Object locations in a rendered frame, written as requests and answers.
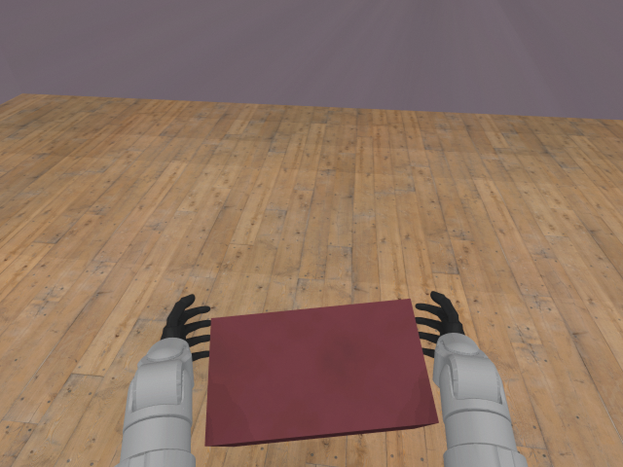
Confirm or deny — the robot right forearm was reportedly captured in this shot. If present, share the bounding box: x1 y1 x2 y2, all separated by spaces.
432 333 528 467

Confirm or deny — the robot right hand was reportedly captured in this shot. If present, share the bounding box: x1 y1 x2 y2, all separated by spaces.
415 291 465 358

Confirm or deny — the carton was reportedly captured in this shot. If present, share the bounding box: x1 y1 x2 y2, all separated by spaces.
204 299 439 447

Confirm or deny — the robot left forearm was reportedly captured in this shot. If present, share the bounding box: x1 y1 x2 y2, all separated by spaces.
114 338 196 467

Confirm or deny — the robot left hand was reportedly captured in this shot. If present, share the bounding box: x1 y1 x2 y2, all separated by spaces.
161 294 211 361

